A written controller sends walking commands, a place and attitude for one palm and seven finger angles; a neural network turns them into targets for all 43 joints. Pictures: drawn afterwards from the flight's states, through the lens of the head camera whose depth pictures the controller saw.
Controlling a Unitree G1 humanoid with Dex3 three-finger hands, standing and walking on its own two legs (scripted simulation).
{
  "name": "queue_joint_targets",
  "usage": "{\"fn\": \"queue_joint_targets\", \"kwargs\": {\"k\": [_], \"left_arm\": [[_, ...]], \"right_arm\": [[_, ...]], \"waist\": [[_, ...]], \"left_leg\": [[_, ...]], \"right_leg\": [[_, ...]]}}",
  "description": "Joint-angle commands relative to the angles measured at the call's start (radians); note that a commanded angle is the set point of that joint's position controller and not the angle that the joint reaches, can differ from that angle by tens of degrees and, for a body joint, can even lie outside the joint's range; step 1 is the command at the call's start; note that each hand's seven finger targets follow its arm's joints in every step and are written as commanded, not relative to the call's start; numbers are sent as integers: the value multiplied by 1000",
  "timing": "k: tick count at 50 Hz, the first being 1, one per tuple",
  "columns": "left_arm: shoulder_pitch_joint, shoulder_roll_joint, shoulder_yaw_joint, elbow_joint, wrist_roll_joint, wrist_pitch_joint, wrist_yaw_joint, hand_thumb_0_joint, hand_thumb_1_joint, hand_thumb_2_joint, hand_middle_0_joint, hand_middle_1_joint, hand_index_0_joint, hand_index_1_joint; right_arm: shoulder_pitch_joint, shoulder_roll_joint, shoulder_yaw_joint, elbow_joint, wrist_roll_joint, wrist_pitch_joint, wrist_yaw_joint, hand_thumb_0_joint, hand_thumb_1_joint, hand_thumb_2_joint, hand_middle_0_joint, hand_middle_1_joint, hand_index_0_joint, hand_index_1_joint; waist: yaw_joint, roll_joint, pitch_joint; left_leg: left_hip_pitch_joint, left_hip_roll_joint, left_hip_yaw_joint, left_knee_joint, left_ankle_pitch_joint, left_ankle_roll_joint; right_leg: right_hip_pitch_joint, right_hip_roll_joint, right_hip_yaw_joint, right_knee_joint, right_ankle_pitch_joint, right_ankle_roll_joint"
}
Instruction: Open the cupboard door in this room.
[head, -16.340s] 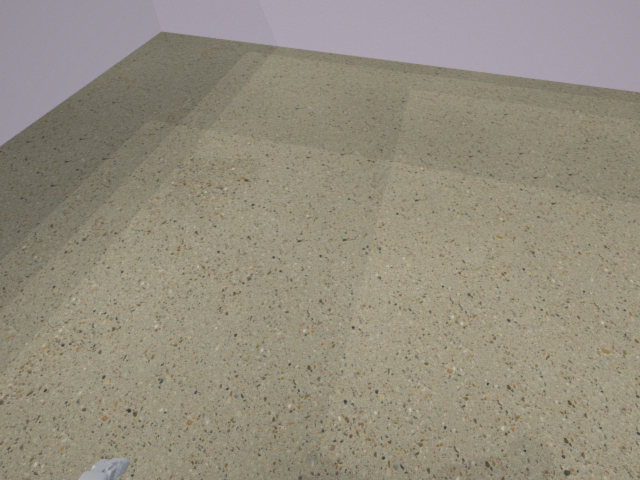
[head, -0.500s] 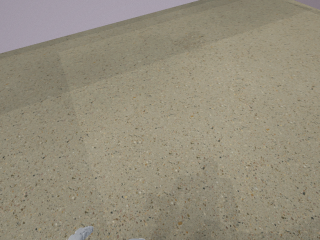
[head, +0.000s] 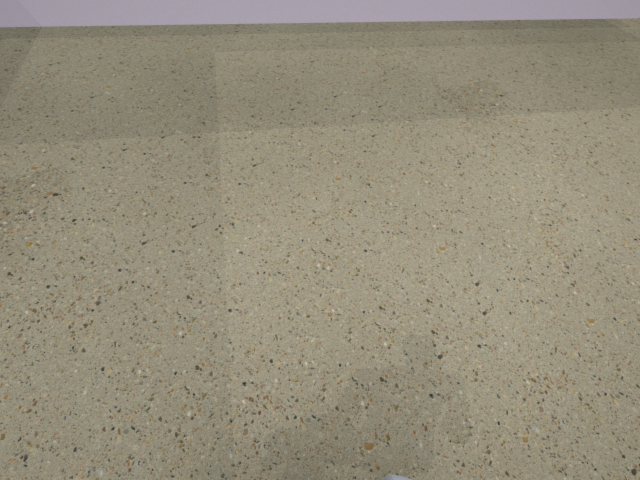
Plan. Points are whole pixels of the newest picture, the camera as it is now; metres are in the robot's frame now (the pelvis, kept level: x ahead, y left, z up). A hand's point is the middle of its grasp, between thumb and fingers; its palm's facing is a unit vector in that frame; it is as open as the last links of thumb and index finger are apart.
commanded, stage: turn or walk to find it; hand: left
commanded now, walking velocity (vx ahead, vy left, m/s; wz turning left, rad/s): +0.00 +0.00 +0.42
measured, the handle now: out of the picture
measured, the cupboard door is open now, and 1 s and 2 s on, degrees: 0 0 0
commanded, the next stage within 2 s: stand and wait in 1.40 s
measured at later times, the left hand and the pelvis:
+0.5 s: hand out of the picture +0.03 +0.17 -0.14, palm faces +0.23 -0.94 -0.27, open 7.4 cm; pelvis -0.02 -0.04 +0.01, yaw +13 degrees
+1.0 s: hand out of the picture -0.07 +0.22 -0.16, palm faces +0.46 -0.85 -0.25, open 7.4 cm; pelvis -0.04 +0.00 +0.01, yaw +25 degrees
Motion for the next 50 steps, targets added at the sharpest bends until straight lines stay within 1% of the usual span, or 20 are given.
{"fn": "queue_joint_targets", "kwargs": {"k": [1,8,12,14,15,16,17,18,20,22,31,33,35,36,37,38,40,41,43,50], "left_arm": [[-47,54,3,-92,2,-44,-12,0,900,900,-200,-300,-200,-300],[-96,45,-3,-128,0,-43,-6,0,900,900,-200,-300,-200,-300],[-65,37,-4,-131,-5,-49,-2,0,900,900,-200,-300,-200,-300],[-5,44,-1,-119,-5,-61,-1,0,900,900,-200,-300,-200,-300],[36,64,5,-110,-2,-69,2,0,900,900,-200,-300,-200,-300],[50,130,16,-113,11,-81,9,0,900,900,-200,-300,-200,-300],[52,192,28,-124,19,-83,10,0,900,900,-200,-300,-200,-300],[39,183,36,-136,8,-82,15,0,900,900,-200,-300,-200,-300],[-68,130,24,-162,7,-78,14,0,900,900,-200,-300,-200,-300],[-113,93,11,-176,9,-82,11,0,900,900,-200,-300,-200,-300],[39,155,31,-106,20,-77,7,0,900,900,-200,-300,-200,-300],[21,160,34,-97,20,-73,7,0,900,900,-200,-300,-200,-300],[4,153,34,-96,9,-65,5,0,900,900,-200,-300,-200,-300],[14,119,28,-107,-1,-57,2,0,900,900,-200,-300,-200,-300],[0,49,11,-142,-4,-52,-6,0,900,900,-200,-300,-200,-300],[-80,50,-2,-162,6,-40,0,0,900,900,-200,-300,-200,-300],[-129,56,7,-142,0,-37,-3,0,900,900,-200,-300,-200,-300],[-99,55,8,-123,1,-39,-9,0,900,900,-200,-300,-200,-300],[-59,52,7,-98,2,-44,-14,0,900,900,-200,-300,-200,-300],[-109,42,-2,-126,-1,-43,-7,0,900,900,-200,-300,-200,-300]], "right_arm": [[49,-198,-39,-41,-1,-21,-19,0,-900,-900,200,300,200,300],[82,-203,-51,-45,-5,-12,-13,0,-900,-900,200,300,200,300],[51,-203,-59,-61,-9,-3,-10,0,-900,-900,200,300,200,300],[37,-195,-60,-66,-4,-1,-8,0,-900,-900,200,300,200,300],[34,-178,-59,-70,1,-2,-5,0,-900,-900,200,300,200,300],[62,-120,-52,-80,11,-4,1,0,-900,-900,200,300,200,300],[49,-84,-45,-109,8,-4,3,0,-900,-900,200,300,200,300],[43,-137,-60,-104,1,18,1,0,-900,-900,200,300,200,300],[50,-127,-63,-68,-3,30,10,0,-900,-900,200,300,200,300],[106,-106,-58,-42,-6,34,19,0,-900,-900,200,300,200,300],[9,-76,-27,-57,9,14,16,0,-900,-900,200,300,200,300],[39,-75,-25,-51,12,7,13,0,-900,-900,200,300,200,300],[103,-97,-26,-31,9,-5,12,0,-900,-900,200,300,200,300],[132,-157,-40,-30,6,-16,12,0,-900,-900,200,300,200,300],[168,-255,-62,-35,-2,-20,8,0,-900,-900,200,300,200,300],[205,-278,-66,-17,-1,-11,2,0,-900,-900,200,300,200,300],[138,-231,-56,-19,-5,-13,-17,0,-900,-900,200,300,200,300],[85,-206,-45,-31,-6,-15,-19,0,-900,-900,200,300,200,300],[60,-191,-38,-42,-2,-23,-19,0,-900,-900,200,300,200,300],[100,-200,-52,-40,-5,-14,-14,0,-900,-900,200,300,200,300]], "waist": [[-36,183,-107],[-57,186,-101],[-39,219,-105],[-6,182,-125],[14,133,-141],[13,-53,-159],[23,-241,-122],[28,-210,-114],[-22,-102,-30],[-53,-104,-41],[31,-161,-112],[9,-162,-128],[-31,-117,-158],[-50,50,-182],[-70,337,-161],[-102,310,-146],[-81,288,-85],[-51,232,-84],[-32,187,-102],[-61,184,-110]], "left_leg": [[163,243,-238,-215,615,134],[141,232,-302,-213,554,147],[56,207,-352,-191,510,135],[-4,171,-350,-137,456,104],[-71,130,-326,-78,343,63],[-217,33,-232,63,126,2],[-331,-82,-104,272,-230,-50],[-282,-37,-147,457,-258,-45],[-295,-2,-146,628,-155,-47],[-282,10,-112,653,-70,-66],[-178,12,3,244,-164,-84],[-124,12,22,115,-125,-78],[40,15,28,-114,65,-64],[189,104,-89,-209,203,-30],[272,350,-402,-241,522,83],[177,404,-413,-256,530,156],[114,326,-368,-247,503,164],[116,283,-310,-235,518,148],[133,240,-248,-227,555,127],[156,233,-313,-224,519,147]], "right_leg": [[-140,8,72,110,80,18],[-78,43,73,-69,69,24],[52,75,57,-247,99,10],[179,85,44,-433,236,5],[286,56,59,-560,328,1],[407,-115,224,-648,338,-50],[385,-328,425,-687,452,-169],[236,-368,423,-722,362,-220],[132,-273,310,-718,276,-209],[140,-200,160,-684,341,-168],[313,-236,87,-577,670,-203],[319,-240,62,-528,692,-188],[239,-210,6,-423,623,-119],[93,-151,-45,-287,462,-60],[-154,-20,-82,-100,-9,14],[-132,-9,6,21,-121,9],[-169,-7,75,126,-31,7],[-163,-2,81,134,34,9],[-141,8,72,126,91,15],[-101,41,80,-41,72,24]]}}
